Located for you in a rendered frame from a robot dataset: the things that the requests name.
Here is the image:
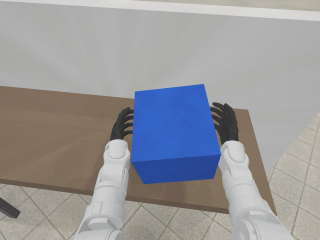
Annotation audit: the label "right robot hand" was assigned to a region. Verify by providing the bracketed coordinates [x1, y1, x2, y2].
[210, 102, 239, 145]

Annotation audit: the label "table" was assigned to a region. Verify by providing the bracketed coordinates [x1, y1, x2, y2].
[0, 86, 277, 219]

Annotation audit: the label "robot right forearm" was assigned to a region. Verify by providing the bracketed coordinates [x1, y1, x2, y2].
[218, 140, 294, 240]

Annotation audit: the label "left robot hand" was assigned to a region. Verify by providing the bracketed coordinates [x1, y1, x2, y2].
[110, 107, 134, 141]

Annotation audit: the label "robot left forearm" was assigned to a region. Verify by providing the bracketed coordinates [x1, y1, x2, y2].
[73, 139, 131, 240]

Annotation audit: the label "carton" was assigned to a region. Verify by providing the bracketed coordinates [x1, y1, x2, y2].
[131, 84, 221, 184]

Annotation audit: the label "right robot upper arm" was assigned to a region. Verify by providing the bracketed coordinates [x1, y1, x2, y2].
[232, 218, 294, 240]

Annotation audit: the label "left robot upper arm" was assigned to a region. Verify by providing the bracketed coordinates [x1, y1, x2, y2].
[74, 228, 126, 240]

